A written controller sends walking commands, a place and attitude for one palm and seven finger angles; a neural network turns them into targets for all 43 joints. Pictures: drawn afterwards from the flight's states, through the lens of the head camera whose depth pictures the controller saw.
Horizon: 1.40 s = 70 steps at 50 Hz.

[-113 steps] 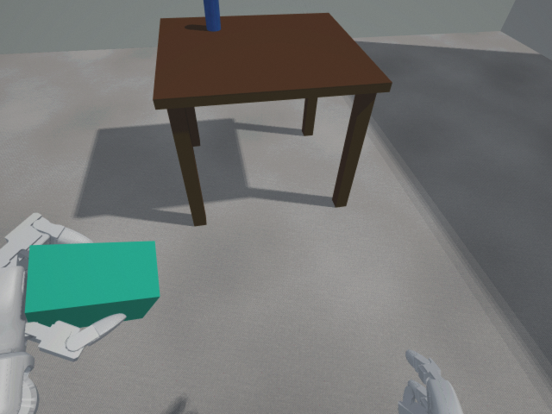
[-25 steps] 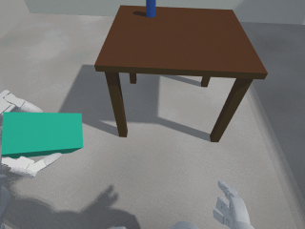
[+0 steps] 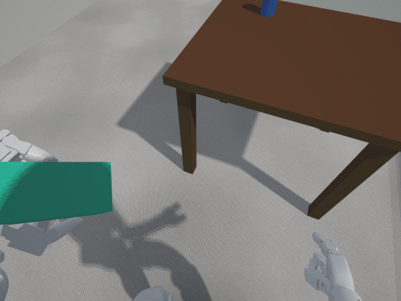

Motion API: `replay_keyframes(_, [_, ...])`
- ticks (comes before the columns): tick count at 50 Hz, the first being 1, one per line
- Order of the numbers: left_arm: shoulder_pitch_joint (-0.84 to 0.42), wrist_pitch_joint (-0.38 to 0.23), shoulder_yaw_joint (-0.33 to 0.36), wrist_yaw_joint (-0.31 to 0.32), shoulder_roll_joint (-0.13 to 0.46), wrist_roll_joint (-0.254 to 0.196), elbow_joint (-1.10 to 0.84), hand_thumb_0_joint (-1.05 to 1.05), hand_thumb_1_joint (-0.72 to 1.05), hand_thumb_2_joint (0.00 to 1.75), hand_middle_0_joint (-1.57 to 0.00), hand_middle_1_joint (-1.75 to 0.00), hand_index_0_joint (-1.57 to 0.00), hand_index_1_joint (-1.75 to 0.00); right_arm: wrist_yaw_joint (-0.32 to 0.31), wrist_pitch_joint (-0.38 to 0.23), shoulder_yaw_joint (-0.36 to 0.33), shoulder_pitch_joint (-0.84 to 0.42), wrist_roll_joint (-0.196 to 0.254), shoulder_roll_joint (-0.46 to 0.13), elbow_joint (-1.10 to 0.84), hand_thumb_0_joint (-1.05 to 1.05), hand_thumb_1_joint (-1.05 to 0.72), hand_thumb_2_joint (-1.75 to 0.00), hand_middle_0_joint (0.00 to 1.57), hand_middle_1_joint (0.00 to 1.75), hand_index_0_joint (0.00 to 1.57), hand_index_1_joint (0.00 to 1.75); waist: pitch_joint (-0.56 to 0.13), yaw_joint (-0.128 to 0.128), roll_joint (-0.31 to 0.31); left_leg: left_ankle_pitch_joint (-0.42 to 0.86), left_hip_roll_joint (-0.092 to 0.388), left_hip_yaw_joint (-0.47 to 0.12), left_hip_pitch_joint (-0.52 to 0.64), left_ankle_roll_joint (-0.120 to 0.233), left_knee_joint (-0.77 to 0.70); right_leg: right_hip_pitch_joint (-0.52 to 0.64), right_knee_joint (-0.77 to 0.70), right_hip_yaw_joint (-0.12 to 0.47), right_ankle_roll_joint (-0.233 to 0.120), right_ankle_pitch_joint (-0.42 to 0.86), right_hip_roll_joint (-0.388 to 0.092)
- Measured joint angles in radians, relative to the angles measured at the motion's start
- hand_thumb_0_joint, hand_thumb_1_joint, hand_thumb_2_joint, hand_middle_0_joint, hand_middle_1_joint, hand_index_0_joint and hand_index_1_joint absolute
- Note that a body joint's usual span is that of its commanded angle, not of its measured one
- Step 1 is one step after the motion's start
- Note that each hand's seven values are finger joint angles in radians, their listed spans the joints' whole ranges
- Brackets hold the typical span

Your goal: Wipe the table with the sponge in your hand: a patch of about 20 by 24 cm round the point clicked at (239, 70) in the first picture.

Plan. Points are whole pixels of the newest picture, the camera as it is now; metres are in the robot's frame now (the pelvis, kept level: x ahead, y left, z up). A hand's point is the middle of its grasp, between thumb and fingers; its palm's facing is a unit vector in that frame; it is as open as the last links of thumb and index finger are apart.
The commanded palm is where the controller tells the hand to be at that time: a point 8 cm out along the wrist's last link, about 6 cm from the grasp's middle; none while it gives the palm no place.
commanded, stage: walk to a spot facing it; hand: left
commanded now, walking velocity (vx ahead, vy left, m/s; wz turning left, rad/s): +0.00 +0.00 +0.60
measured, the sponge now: (72, 192) +0.24 +0.18 +0.17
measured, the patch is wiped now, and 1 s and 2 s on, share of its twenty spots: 0.00 0.00 0.00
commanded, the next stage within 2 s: none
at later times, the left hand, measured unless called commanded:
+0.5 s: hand out of the picture +0.11 +0.19 +0.18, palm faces +0.62 -0.63 -0.46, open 10.6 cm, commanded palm +0.05 +0.22 +0.19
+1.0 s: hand out of the picture -0.08 +0.18 +0.20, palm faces +0.82 -0.44 -0.36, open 10.6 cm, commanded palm -0.14 +0.19 +0.19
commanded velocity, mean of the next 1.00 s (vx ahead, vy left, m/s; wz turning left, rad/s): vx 0.08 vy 0.00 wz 0.59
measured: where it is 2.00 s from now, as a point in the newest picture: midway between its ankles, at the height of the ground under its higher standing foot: outside the picture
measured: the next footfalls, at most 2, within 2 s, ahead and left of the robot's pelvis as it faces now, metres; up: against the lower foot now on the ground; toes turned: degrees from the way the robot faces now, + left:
left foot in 0.04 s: +0.08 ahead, +0.12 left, +0.00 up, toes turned +9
right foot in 0.34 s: +0.09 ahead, -0.15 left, +0.00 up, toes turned +6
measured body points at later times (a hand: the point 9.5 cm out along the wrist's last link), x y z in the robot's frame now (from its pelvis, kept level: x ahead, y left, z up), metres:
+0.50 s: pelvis -0.02 -0.10 +0.01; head +0.00 -0.13 +0.46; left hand +0.07 +0.22 +0.20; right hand +0.21 -0.26 -0.10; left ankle -0.06 +0.05 -0.63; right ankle +0.05 -0.15 -0.73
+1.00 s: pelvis -0.10 -0.14 +0.01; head -0.12 -0.12 +0.46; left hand -0.13 +0.19 +0.22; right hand +0.14 -0.22 -0.07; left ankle -0.16 +0.00 -0.73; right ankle +0.01 -0.23 -0.65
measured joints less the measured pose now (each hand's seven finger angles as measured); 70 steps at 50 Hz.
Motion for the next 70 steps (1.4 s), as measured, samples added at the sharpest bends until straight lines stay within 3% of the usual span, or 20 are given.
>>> replay_keyframes(1, [0.015,-0.007,0.016,0.005,0.016,-0.007,-0.031,0.00,-0.52,1.00,-0.67,-1.36,-0.68,-1.36,0.000,0.001,-0.002,0.002,-0.001,-0.002,-0.021,0.02,-0.91,-0.90,0.20,0.30,0.20,0.30,-0.009,-0.002,-0.008,0.063,-0.008,0.009,0.034,0.002,-0.088,-0.015,0.035,-0.003,0.003,-0.019,-0.007])
replay_keyframes(3, [0.025,-0.025,0.048,0.015,0.043,-0.024,-0.060,0.00,-0.52,1.00,-0.67,-1.36,-0.68,-1.36,0.000,0.000,-0.011,-0.009,-0.001,0.009,-0.043,0.02,-0.91,-0.90,0.20,0.30,0.20,0.30,-0.013,-0.001,-0.031,0.196,-0.022,0.013,0.047,0.057,-0.126,-0.078,0.191,0.040,0.026,-0.088,-0.017])
replay_keyframes(5, [0.009,-0.042,0.057,0.006,0.055,-0.018,-0.031,0.00,-0.52,1.00,-0.67,-1.36,-0.68,-1.36,0.017,-0.010,-0.013,-0.014,-0.001,0.032,-0.035,0.01,-0.91,-0.90,0.20,0.30,0.20,0.30,-0.015,-0.001,-0.026,0.159,-0.015,-0.015,0.037,0.073,-0.098,-0.149,0.377,0.119,0.045,-0.209,0.040])
replay_keyframes(7, [-0.005,-0.034,0.055,-0.012,0.058,-0.012,0.009,0.00,-0.52,1.00,-0.67,-1.36,-0.68,-1.36,0.038,-0.014,0.000,-0.006,0.007,0.052,-0.023,0.01,-0.91,-0.90,0.20,0.30,0.20,0.30,-0.025,-0.003,-0.012,0.159,-0.007,-0.057,0.041,0.063,-0.127,-0.196,0.445,0.150,0.057,-0.212,0.087])
replay_keyframes(16, [0.072,0.023,0.010,-0.030,0.006,-0.037,0.027,0.00,-0.52,1.00,-0.67,-1.36,-0.67,-1.36,0.061,-0.046,0.054,0.073,0.017,0.084,-0.006,0.01,-0.90,-0.90,0.20,0.30,0.20,0.30,-0.041,0.037,0.073,0.226,-0.002,-0.209,0.024,-0.005,-0.172,-0.090,0.029,0.161,0.074,-0.031,0.157])
replay_keyframes(18, [0.055,0.031,-0.005,-0.032,-0.008,-0.027,0.049,0.00,-0.52,1.00,-0.67,-1.36,-0.67,-1.36,0.054,-0.042,0.056,0.070,0.019,0.075,0.014,0.01,-0.90,-0.90,0.20,0.30,0.20,0.30,-0.032,0.057,0.104,0.161,0.002,-0.235,-0.001,-0.002,-0.106,-0.058,-0.030,0.133,0.009,0.090,0.170])
replay_keyframes(20, [0.017,0.047,-0.031,-0.027,-0.025,-0.023,0.086,0.00,-0.52,1.00,-0.67,-1.36,-0.67,-1.36,0.040,-0.032,0.055,0.059,0.014,0.063,0.053,0.01,-0.90,-0.90,0.20,0.30,0.20,0.30,-0.028,0.066,0.106,0.016,-0.026,-0.225,-0.061,0.004,0.102,-0.053,-0.016,0.107,-0.055,0.092,0.150])
replay_keyframes(23, [-0.018,0.054,-0.048,-0.023,-0.061,-0.017,0.154,0.00,-0.52,1.00,-0.67,-1.36,-0.67,-1.36,0.028,-0.015,0.053,0.050,0.000,0.044,0.093,0.02,-0.90,-0.90,0.20,0.30,0.20,0.30,-0.043,0.071,0.084,0.014,-0.052,-0.171,-0.123,-0.015,0.397,-0.032,-0.057,0.089,-0.079,0.105,0.112])
replay_keyframes(26, [-0.033,0.051,-0.055,-0.023,-0.069,-0.010,0.210,0.00,-0.52,1.00,-0.67,-1.36,-0.67,-1.36,0.011,-0.003,0.047,0.048,-0.004,0.031,0.096,0.02,-0.90,-0.90,0.20,0.30,0.20,0.30,-0.063,0.047,0.066,0.030,-0.039,-0.127,-0.110,-0.028,0.458,-0.011,-0.118,0.054,-0.082,0.144,0.087])
replay_keyframes(30, [-0.045,0.042,-0.067,-0.016,-0.056,-0.010,0.220,0.00,-0.52,1.00,-0.67,-1.37,-0.67,-1.36,-0.007,-0.005,0.033,0.052,-0.010,0.011,0.077,0.02,-0.90,-0.90,0.20,0.30,0.20,0.30,-0.082,0.028,0.039,0.011,-0.012,-0.088,-0.027,-0.019,0.312,-0.012,-0.167,0.002,-0.092,0.183,0.065])
replay_keyframes(37, [-0.014,0.017,-0.046,0.008,-0.030,-0.013,0.096,0.00,-0.52,1.00,-0.67,-1.37,-0.67,-1.36,-0.012,-0.005,0.010,0.061,-0.020,-0.021,0.027,0.02,-0.91,-0.90,0.20,0.30,0.20,0.30,-0.087,0.039,-0.010,-0.063,0.002,-0.052,0.124,0.019,-0.034,-0.081,-0.163,-0.066,-0.100,0.225,0.042])
replay_keyframes(40, [-0.006,0.006,-0.023,0.016,-0.022,-0.023,0.041,0.00,-0.52,1.00,-0.67,-1.37,-0.67,-1.37,-0.008,-0.006,0.009,0.059,-0.020,-0.023,0.000,0.02,-0.91,-0.90,0.20,0.30,0.20,0.30,-0.077,0.037,-0.025,0.068,-0.011,-0.056,0.185,0.039,-0.209,-0.134,-0.074,-0.088,-0.086,0.207,0.010])
replay_keyframes(43, [-0.020,-0.006,-0.014,0.008,-0.012,-0.013,0.057,-0.01,-0.52,1.00,-0.67,-1.37,-0.67,-1.37,0.008,-0.029,0.019,0.065,-0.022,0.023,0.012,0.02,-0.91,-0.90,0.20,0.30,0.20,0.30,-0.061,0.041,-0.044,0.126,-0.023,-0.081,0.169,0.040,-0.168,-0.221,0.205,0.049,-0.007,-0.039,0.041])
replay_keyframes(47, [-0.045,-0.013,-0.027,-0.020,-0.008,0.014,0.088,-0.01,-0.52,1.00,-0.67,-1.37,-0.67,-1.37,0.044,-0.058,0.049,0.113,-0.001,0.089,0.054,0.02,-0.90,-0.90,0.20,0.30,0.20,0.30,-0.091,0.029,-0.001,0.162,-0.002,-0.183,0.161,0.041,-0.210,-0.272,0.438,0.137,0.034,-0.039,0.103])
replay_keyframes(52, [-0.011,-0.023,-0.027,-0.016,-0.039,0.001,0.104,-0.01,-0.52,1.00,-0.67,-1.37,-0.67,-1.37,0.055,-0.064,0.086,0.135,0.002,0.124,0.080,0.02,-0.90,-0.90,0.20,0.30,0.20,0.30,-0.117,0.047,0.049,0.204,0.008,-0.239,0.144,0.041,-0.255,-0.193,0.316,0.159,0.052,-0.041,0.125])
replay_keyframes(57, [-0.046,0.002,-0.034,-0.018,-0.038,0.003,0.182,-0.01,-0.52,1.00,-0.67,-1.37,-0.67,-1.37,0.045,-0.058,0.098,0.117,-0.008,0.124,0.089,0.02,-0.90,-0.90,0.21,0.30,0.21,0.30,-0.116,0.058,0.078,0.185,-0.002,-0.265,0.074,0.045,-0.209,0.000,0.006,0.127,0.039,-0.113,0.166])
replay_keyframes(60, [-0.094,0.021,-0.057,-0.029,-0.047,0.008,0.198,-0.01,-0.52,1.00,-0.67,-1.37,-0.67,-1.37,0.044,-0.046,0.085,0.078,-0.007,0.092,0.108,0.01,-0.90,-0.90,0.21,0.30,0.21,0.30,-0.077,0.058,0.081,-0.003,-0.022,-0.241,-0.062,0.045,0.084,0.018,-0.055,0.096,-0.041,0.036,0.149])
replay_keyframes(64, [-0.030,0.016,-0.074,-0.040,-0.069,0.000,0.164,-0.01,-0.52,1.00,-0.67,-1.37,-0.67,-1.37,0.044,-0.018,0.056,0.050,-0.014,0.039,0.139,0.02,-0.90,-0.90,0.21,0.30,0.20,0.30,-0.050,0.061,0.063,0.052,-0.030,-0.166,-0.186,0.011,0.452,0.049,-0.086,0.079,-0.063,0.042,0.110])
replay_keyframes(67, [0.032,-0.005,-0.056,-0.040,-0.046,0.000,0.135,-0.01,-0.52,1.00,-0.67,-1.37,-0.67,-1.37,0.032,-0.012,0.031,0.058,-0.012,0.012,0.115,0.02,-0.90,-0.90,0.21,0.30,0.20,0.30,-0.047,0.047,0.045,0.099,-0.010,-0.116,-0.200,-0.001,0.448,0.084,-0.160,0.060,-0.058,0.071,0.088])
replay_keyframes(70, [0.030,-0.020,-0.036,-0.028,-0.016,-0.001,0.139,-0.01,-0.52,1.00,-0.67,-1.37,-0.67,-1.37,0.021,-0.014,0.009,0.071,-0.010,-0.009,0.091,0.02,-0.90,-0.90,0.20,0.30,0.20,0.30,-0.044,0.042,0.028,0.117,0.010,-0.066,-0.159,0.005,0.284,0.107,-0.200,0.029,-0.056,0.082,0.068])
